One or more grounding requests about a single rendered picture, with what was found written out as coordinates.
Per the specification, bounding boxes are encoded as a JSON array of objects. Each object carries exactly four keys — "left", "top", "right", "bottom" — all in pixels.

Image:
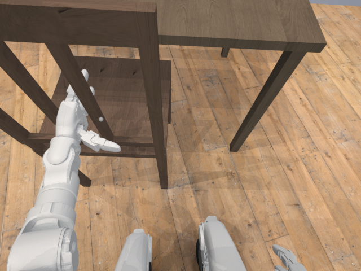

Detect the right robot hand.
[{"left": 272, "top": 244, "right": 307, "bottom": 271}]

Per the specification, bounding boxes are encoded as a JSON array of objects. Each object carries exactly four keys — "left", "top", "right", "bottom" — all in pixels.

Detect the left robot hand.
[{"left": 55, "top": 69, "right": 121, "bottom": 152}]

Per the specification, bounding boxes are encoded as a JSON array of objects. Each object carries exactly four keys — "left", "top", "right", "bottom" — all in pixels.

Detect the left robot thigh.
[{"left": 114, "top": 233, "right": 152, "bottom": 271}]

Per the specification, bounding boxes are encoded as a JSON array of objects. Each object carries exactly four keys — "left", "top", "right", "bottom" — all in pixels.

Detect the left robot forearm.
[{"left": 6, "top": 136, "right": 81, "bottom": 271}]

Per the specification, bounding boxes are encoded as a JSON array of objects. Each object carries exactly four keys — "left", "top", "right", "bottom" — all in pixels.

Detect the robot right shin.
[{"left": 201, "top": 216, "right": 217, "bottom": 271}]

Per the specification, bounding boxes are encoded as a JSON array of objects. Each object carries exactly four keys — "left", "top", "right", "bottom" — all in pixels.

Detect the chair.
[{"left": 0, "top": 0, "right": 171, "bottom": 189}]

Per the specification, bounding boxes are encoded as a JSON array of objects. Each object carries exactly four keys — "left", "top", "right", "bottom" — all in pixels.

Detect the table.
[{"left": 0, "top": 0, "right": 327, "bottom": 152}]

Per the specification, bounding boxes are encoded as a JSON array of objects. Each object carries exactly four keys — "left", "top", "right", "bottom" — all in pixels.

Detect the robot left upper arm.
[{"left": 9, "top": 227, "right": 79, "bottom": 271}]

